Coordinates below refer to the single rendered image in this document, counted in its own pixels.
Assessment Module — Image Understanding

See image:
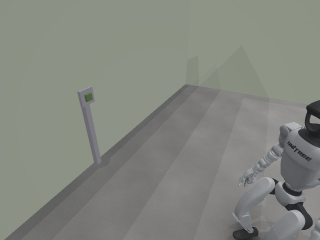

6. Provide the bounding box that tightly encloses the panel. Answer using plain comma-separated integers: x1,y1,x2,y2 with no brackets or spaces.
77,86,102,165

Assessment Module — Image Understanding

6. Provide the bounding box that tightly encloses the robot right foot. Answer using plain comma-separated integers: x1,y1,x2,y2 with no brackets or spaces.
233,227,259,240

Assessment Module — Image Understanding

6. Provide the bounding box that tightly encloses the right robot hand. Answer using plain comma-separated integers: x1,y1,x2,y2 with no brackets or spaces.
238,168,258,187

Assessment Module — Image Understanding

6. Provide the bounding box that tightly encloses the right robot upper arm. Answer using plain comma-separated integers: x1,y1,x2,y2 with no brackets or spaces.
272,122,302,158

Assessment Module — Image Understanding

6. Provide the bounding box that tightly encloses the right robot thigh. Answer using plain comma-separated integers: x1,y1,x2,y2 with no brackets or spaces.
234,177,279,222

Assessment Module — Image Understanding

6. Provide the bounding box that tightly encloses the right robot forearm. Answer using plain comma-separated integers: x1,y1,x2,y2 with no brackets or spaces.
252,148,279,173

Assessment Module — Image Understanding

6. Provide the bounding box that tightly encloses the button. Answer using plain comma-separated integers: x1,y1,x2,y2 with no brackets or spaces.
84,92,93,102

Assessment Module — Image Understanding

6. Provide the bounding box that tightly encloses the left robot forearm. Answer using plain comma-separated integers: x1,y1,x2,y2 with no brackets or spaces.
309,217,320,240

